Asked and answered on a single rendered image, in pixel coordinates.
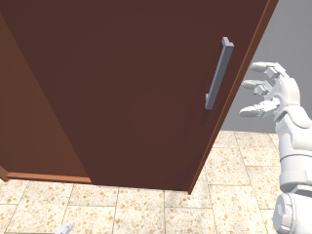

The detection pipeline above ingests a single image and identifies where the handle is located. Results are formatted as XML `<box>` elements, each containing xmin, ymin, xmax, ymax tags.
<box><xmin>205</xmin><ymin>37</ymin><xmax>234</xmax><ymax>110</ymax></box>

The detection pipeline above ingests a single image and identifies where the wardrobe door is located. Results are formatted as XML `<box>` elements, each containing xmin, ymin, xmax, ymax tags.
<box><xmin>0</xmin><ymin>13</ymin><xmax>89</xmax><ymax>177</ymax></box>
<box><xmin>0</xmin><ymin>0</ymin><xmax>268</xmax><ymax>192</ymax></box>

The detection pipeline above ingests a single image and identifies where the robot left hand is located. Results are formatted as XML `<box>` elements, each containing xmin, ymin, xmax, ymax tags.
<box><xmin>55</xmin><ymin>221</ymin><xmax>75</xmax><ymax>234</ymax></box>

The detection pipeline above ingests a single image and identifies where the right robot upper arm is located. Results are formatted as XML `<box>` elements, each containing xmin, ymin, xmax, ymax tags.
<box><xmin>272</xmin><ymin>192</ymin><xmax>312</xmax><ymax>234</ymax></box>

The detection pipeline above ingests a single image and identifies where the robot right hand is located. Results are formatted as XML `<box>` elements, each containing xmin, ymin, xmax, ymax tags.
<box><xmin>239</xmin><ymin>61</ymin><xmax>300</xmax><ymax>119</ymax></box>

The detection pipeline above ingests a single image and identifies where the right robot forearm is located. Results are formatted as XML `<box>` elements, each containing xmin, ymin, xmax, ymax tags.
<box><xmin>274</xmin><ymin>105</ymin><xmax>312</xmax><ymax>198</ymax></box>

